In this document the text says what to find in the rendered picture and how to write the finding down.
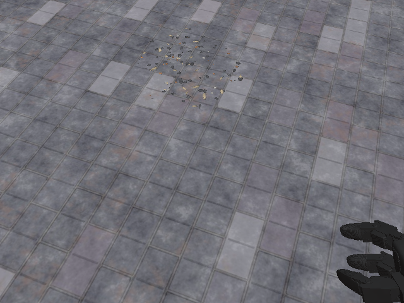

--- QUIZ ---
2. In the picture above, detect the robot right hand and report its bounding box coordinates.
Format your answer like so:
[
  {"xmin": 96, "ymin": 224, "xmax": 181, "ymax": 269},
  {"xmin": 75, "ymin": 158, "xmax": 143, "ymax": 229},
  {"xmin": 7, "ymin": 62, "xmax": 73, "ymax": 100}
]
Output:
[{"xmin": 336, "ymin": 220, "xmax": 404, "ymax": 303}]

